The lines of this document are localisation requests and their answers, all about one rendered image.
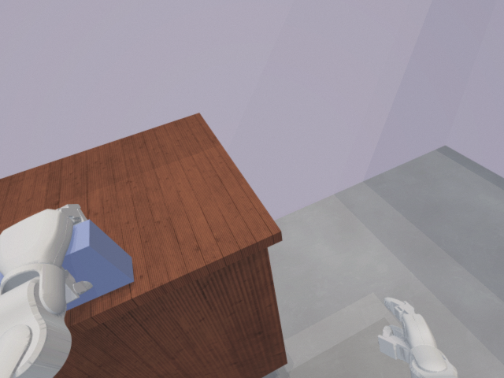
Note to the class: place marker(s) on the left robot hand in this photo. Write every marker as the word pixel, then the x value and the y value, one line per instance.
pixel 43 238

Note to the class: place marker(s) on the robot left forearm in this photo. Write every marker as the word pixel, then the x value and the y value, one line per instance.
pixel 34 340

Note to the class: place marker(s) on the table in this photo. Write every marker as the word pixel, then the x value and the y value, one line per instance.
pixel 203 302

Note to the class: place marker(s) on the robot right forearm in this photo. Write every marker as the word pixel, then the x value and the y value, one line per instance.
pixel 428 362

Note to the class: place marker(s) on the sponge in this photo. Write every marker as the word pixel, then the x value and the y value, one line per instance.
pixel 94 257

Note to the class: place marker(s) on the right robot hand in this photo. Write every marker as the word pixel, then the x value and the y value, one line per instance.
pixel 397 342

